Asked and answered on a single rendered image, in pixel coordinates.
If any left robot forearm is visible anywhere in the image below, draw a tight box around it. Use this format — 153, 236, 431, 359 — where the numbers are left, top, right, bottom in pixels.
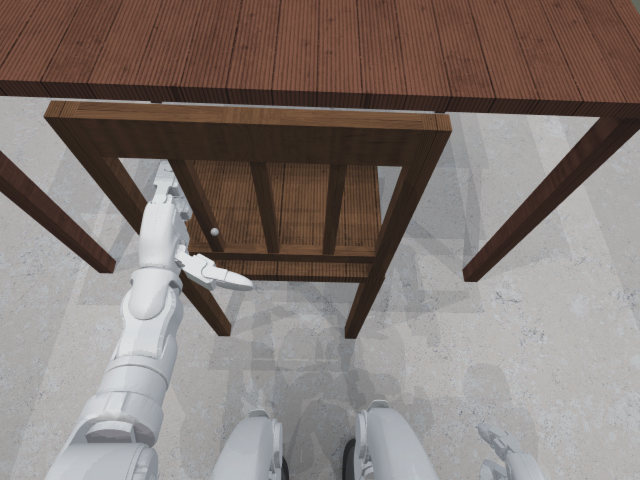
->
44, 267, 184, 480

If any chair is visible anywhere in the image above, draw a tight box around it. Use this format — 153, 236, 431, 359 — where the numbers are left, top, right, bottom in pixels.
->
43, 100, 452, 339

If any left robot hand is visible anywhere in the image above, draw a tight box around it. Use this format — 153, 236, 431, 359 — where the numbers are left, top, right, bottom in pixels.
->
139, 161, 253, 291

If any table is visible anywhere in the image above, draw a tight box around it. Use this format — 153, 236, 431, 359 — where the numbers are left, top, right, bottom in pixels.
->
0, 0, 640, 282

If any right robot hand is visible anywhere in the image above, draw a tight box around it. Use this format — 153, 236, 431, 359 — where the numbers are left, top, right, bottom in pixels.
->
478, 423, 546, 480

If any robot right thigh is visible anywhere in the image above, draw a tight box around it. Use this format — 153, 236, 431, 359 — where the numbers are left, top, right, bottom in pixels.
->
355, 408, 439, 480

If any robot left upper arm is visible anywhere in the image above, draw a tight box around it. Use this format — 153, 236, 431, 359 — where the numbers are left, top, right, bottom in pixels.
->
49, 443, 158, 480

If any robot thigh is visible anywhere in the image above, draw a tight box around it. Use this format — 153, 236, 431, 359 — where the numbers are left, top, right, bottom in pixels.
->
355, 408, 439, 480
209, 417, 283, 480

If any robot left thigh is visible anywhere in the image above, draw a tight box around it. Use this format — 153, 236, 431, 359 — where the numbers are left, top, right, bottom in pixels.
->
209, 417, 283, 480

